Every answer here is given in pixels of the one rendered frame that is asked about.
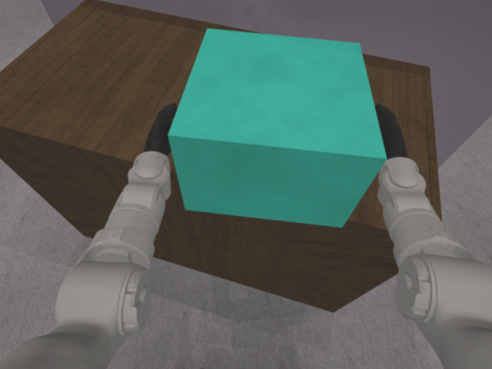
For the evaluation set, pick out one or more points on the right robot forearm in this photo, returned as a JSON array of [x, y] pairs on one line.
[[412, 223]]

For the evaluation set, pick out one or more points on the right robot hand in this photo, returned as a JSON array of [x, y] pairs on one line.
[[391, 133]]

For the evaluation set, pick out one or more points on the left robot forearm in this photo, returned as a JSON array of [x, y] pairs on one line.
[[129, 234]]

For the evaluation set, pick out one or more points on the robot left upper arm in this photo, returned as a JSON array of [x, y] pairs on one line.
[[100, 304]]

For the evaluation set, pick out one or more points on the left robot hand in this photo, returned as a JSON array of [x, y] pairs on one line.
[[158, 136]]

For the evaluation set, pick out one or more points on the pedestal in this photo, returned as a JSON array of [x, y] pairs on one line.
[[76, 109]]

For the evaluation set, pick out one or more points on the carton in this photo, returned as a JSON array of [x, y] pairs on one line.
[[276, 127]]

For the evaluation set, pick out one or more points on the robot right upper arm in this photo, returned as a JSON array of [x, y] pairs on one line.
[[450, 300]]

